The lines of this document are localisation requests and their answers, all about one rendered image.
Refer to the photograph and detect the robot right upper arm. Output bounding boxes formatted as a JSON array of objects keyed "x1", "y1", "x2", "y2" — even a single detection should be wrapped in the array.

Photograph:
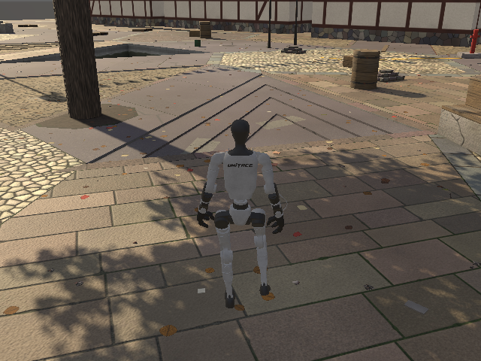
[{"x1": 256, "y1": 152, "x2": 276, "y2": 194}]

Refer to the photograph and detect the robot right shin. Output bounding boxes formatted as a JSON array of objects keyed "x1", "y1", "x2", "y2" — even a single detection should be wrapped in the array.
[{"x1": 256, "y1": 235, "x2": 268, "y2": 286}]

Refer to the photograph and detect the left robot hand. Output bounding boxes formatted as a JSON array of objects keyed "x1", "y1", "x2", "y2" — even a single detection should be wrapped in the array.
[{"x1": 197, "y1": 211, "x2": 214, "y2": 228}]

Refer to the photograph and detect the robot right forearm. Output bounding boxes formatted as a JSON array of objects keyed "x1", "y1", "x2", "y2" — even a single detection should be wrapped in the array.
[{"x1": 268, "y1": 183, "x2": 283, "y2": 218}]

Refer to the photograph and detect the robot left forearm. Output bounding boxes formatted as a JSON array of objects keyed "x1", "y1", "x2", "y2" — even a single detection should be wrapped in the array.
[{"x1": 198, "y1": 182, "x2": 213, "y2": 214}]

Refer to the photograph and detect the right robot hand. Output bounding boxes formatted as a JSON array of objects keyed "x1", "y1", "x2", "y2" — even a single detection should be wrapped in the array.
[{"x1": 267, "y1": 215, "x2": 284, "y2": 234}]

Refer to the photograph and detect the robot left upper arm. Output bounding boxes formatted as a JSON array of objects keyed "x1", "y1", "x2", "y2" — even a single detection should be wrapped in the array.
[{"x1": 205, "y1": 152, "x2": 225, "y2": 194}]

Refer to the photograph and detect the humanoid robot torso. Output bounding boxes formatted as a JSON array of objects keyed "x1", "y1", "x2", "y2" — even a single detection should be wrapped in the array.
[{"x1": 223, "y1": 149, "x2": 258, "y2": 226}]

